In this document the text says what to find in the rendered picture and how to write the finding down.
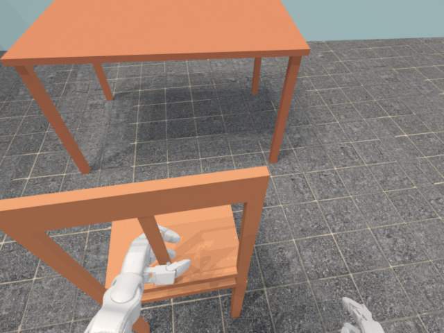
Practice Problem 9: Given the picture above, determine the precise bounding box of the robot left hand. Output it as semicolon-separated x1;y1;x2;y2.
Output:
120;223;191;285

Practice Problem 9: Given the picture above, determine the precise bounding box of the table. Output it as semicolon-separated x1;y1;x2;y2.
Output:
0;0;310;174

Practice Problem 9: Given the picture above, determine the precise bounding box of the robot left forearm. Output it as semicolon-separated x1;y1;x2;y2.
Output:
84;273;144;333

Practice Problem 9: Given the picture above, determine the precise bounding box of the robot right hand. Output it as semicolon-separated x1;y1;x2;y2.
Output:
341;297;384;333

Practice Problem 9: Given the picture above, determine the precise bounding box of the chair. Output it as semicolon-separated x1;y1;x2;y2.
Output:
0;166;270;333

